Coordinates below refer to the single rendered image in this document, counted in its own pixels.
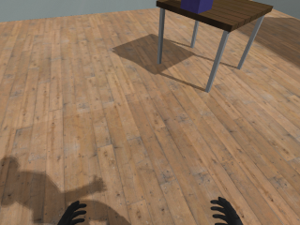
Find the carton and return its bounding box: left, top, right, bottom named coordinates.
left=180, top=0, right=214, bottom=14

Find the robot right hand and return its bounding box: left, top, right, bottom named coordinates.
left=210, top=197, right=244, bottom=225

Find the robot left hand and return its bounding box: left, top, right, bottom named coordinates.
left=57, top=201, right=87, bottom=225

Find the table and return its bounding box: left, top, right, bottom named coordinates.
left=156, top=0, right=273, bottom=93

